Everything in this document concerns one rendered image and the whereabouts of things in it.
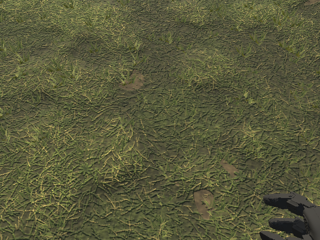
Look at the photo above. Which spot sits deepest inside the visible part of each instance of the robot right hand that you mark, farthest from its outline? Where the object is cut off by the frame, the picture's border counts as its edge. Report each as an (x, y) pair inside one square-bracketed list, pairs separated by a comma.
[(307, 228)]

